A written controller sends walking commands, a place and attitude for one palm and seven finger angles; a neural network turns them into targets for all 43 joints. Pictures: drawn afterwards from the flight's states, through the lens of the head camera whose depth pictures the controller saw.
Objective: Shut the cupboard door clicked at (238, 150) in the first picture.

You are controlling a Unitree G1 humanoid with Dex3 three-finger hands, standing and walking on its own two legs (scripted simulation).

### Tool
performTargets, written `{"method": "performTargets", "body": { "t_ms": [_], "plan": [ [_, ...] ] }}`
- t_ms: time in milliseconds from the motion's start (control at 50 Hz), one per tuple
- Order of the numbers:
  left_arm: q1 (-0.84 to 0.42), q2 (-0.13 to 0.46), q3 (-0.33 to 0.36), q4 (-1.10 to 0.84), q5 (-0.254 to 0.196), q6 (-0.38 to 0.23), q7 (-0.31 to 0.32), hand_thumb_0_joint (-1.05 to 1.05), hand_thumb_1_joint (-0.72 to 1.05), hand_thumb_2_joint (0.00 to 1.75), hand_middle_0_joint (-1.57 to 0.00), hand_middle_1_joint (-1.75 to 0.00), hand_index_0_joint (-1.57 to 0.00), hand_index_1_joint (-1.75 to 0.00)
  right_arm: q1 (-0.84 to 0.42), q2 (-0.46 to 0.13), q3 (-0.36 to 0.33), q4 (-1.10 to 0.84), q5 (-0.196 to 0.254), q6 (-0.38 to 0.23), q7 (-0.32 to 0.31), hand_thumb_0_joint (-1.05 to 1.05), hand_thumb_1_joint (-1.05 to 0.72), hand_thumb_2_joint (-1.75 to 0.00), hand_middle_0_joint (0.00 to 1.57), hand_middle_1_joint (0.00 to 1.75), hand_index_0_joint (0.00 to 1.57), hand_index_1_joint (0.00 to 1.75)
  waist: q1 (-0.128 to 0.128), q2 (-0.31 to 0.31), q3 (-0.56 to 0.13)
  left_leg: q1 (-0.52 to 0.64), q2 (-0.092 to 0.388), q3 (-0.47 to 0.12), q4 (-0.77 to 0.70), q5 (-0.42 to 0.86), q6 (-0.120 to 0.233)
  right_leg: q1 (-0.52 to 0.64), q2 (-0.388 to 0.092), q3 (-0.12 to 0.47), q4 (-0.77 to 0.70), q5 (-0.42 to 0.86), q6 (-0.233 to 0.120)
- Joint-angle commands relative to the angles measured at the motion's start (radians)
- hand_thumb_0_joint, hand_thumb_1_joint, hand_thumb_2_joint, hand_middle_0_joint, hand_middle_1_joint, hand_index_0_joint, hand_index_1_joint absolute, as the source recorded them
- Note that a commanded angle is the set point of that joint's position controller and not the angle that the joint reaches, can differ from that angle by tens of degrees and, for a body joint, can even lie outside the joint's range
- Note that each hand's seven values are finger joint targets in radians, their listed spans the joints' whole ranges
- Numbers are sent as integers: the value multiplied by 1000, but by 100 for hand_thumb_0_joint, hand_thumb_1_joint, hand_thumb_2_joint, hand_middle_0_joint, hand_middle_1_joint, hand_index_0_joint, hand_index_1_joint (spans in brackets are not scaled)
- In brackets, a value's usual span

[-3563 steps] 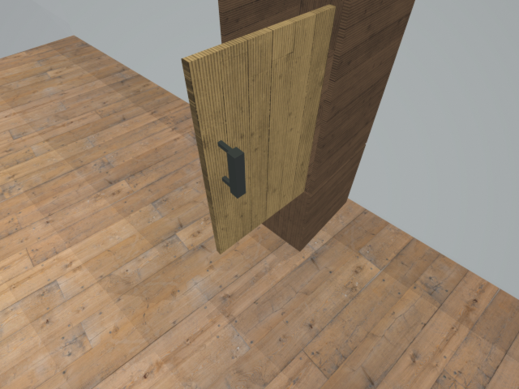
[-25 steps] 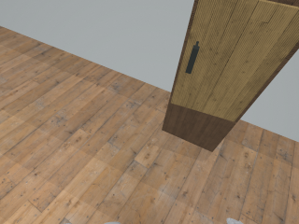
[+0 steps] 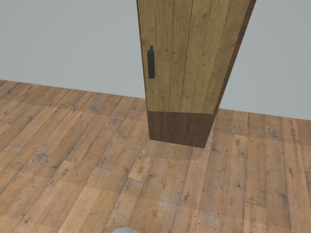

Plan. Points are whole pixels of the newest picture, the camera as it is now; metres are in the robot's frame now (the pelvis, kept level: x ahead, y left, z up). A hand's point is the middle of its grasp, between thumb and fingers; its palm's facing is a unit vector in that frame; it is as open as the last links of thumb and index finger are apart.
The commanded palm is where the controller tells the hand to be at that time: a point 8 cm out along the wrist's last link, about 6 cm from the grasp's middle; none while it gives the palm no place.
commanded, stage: take the last steps up to it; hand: left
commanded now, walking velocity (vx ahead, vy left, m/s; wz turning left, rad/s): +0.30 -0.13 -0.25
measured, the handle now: (151, 61) +0.75 +0.03 +0.01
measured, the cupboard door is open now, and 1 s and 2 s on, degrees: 7 7 7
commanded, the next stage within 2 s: come to a stop and stand still in 0.72 s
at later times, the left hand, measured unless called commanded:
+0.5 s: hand (117, 208) +0.22 +0.13 -0.16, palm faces -0.18 -0.97 -0.17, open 7.4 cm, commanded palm none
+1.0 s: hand (150, 192) +0.28 +0.04 -0.19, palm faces -0.04 -0.99 -0.13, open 7.3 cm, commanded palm none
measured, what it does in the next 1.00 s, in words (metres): walks ahead: left foot, then right foot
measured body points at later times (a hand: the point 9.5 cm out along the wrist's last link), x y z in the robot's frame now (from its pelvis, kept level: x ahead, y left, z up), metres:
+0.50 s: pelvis +0.11 -0.04 +0.00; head +0.14 -0.04 +0.45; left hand +0.23 +0.19 -0.15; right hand -0.01 -0.26 -0.14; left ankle +0.04 +0.12 -0.74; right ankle +0.17 -0.20 -0.70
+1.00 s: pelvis +0.27 -0.12 +0.00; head +0.28 -0.10 +0.45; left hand +0.28 +0.09 -0.17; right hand +0.34 -0.35 -0.14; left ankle +0.29 -0.03 -0.74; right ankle +0.18 -0.20 -0.74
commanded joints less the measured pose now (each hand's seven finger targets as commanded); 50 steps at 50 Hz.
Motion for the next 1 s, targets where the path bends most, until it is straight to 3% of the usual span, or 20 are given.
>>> {"method": "performTargets", "body": {
  "t_ms": [0,80,100,120,140,200,280,440,500,520,540,560,580,640,680,800,840,880,920,980],
  "plan": [
    [19,211,60,-39,10,-26,6,0,90,90,-20,-30,-20,-30,-45,-48,-17,-102,-4,-47,12,0,-90,-90,20,30,20,30,44,-208,-14,-28,5,6,-166,8,4,17,-226,241,-234,7,-198],
    [-24,192,63,-31,1,-19,-9,0,90,90,-20,-30,-20,-30,123,-45,-14,-51,-7,-77,-1,0,-90,-90,20,30,20,30,-40,-146,-1,339,-31,60,-522,166,20,-206,-143,204,-131,-189,-139],
    [-13,130,51,-41,-3,-15,-16,0,90,90,-20,-30,-20,-30,204,-108,-26,-24,-14,-89,-11,0,-90,-90,20,30,20,30,-68,56,-15,471,80,-111,-660,26,51,-339,-59,146,58,-218,-87],
    [-7,70,36,-70,-5,-13,-27,0,90,90,-20,-30,-20,-30,297,-213,-49,-9,-29,-93,-17,0,-90,-90,20,30,20,30,-92,324,-27,525,361,-508,-801,-196,144,-504,58,-9,378,-280,-27],
    [-80,117,44,-107,10,-14,-36,0,90,90,-20,-30,-20,-30,306,-248,-50,-19,-26,-93,-28,0,-90,-90,20,30,20,30,-102,186,5,425,465,-623,-889,-296,220,-538,1,67,539,-264,-31],
    [-52,125,63,-63,23,-11,-55,0,90,90,-20,-30,-20,-30,140,-142,-18,-56,-19,-106,-29,0,-90,-90,20,30,20,30,-7,104,89,270,342,-361,-890,-100,160,-518,-67,82,702,-32,-4],
    [-9,80,48,-28,12,-3,-59,0,90,90,-20,-30,-20,-30,170,-104,-7,-20,-12,-124,-28,0,-90,-90,20,30,20,30,13,94,31,361,263,-90,-832,273,158,-487,-65,40,617,75,22],
    [-101,69,32,-36,7,-20,-59,0,90,90,-20,-30,-20,-30,184,-120,-32,24,-18,-105,-6,0,-90,-90,20,30,20,30,-7,136,68,298,254,10,-795,272,173,-275,-51,-80,197,91,16],
    [99,116,48,35,7,-44,-49,0,90,90,-20,-30,-20,-30,136,-124,-36,29,-8,-95,-1,0,-90,-90,20,30,20,30,89,61,-40,268,189,78,-551,378,116,39,2,-111,16,120,-11],
    [232,189,62,79,10,-58,-37,0,90,90,-20,-30,-20,-30,137,-85,-27,29,2,-97,11,0,-90,-90,20,30,20,30,148,-94,-105,113,115,135,-326,317,86,263,-79,0,-53,45,-48],
    [353,286,86,120,10,-70,-19,0,90,90,-20,-30,-20,-30,127,15,-6,-5,17,-102,14,0,-90,-90,20,30,20,30,183,-372,-172,-111,-33,139,-25,-150,58,410,-332,373,-177,34,-146],
    [321,292,77,113,-5,-66,-7,0,90,90,-20,-30,-20,-30,89,-13,-8,-28,19,-95,9,0,-90,-90,20,30,20,30,164,-286,-148,-148,-11,11,141,-213,78,301,-404,465,-273,-35,-207],
    [225,259,70,94,-1,-66,-2,0,90,90,-20,-30,-20,-30,72,-4,-14,-19,16,-94,5,0,-90,-90,20,30,20,30,124,-340,-112,-186,6,-46,235,-114,82,231,-374,466,-296,-57,-204],
    [60,111,30,57,0,-71,14,0,90,90,-20,-30,-20,-30,83,10,-7,16,-2,-86,8,0,-90,-90,20,30,20,30,29,-169,-68,-74,65,-57,120,46,65,59,-276,147,-247,234,-174],
    [62,85,19,69,4,-84,17,0,90,90,-20,-30,-20,-30,104,40,1,25,-4,-76,9,0,-90,-90,20,30,20,30,7,-156,-66,-10,47,-26,-9,51,50,23,-256,68,-231,426,-179],
    [81,94,16,103,-4,-84,15,0,90,90,-20,-30,-20,-30,57,54,16,13,-1,-84,13,0,-90,-90,20,30,20,30,5,-132,-32,140,-4,21,-391,193,50,5,-226,68,-211,325,-166],
    [86,64,4,112,-13,-80,22,0,90,90,-20,-30,-20,-30,96,28,23,43,2,-100,8,0,-90,-90,20,30,20,30,-9,-26,-53,329,20,-41,-559,547,56,-54,-163,18,-88,387,-89],
    [151,18,-16,117,-13,-64,42,0,90,90,-20,-30,-20,-30,74,-36,25,44,5,-100,-12,0,-90,-90,20,30,20,30,25,68,-77,380,167,-145,-526,954,138,-44,-91,-2,-85,201,-4],
    [161,46,-20,134,-10,-44,50,0,90,90,-20,-30,-20,-30,10,-35,32,42,22,-87,-31,0,-90,-90,20,30,20,30,35,136,-30,357,158,-142,-538,1096,154,-6,-98,-8,-97,248,18],
    [161,91,-6,117,-11,-27,55,0,90,90,-20,-30,-20,-30,1,-56,10,28,25,-60,-40,0,-90,-90,20,30,20,30,27,69,-79,432,143,-117,-516,1143,142,-17,-115,-3,-42,387,8]
  ]
}}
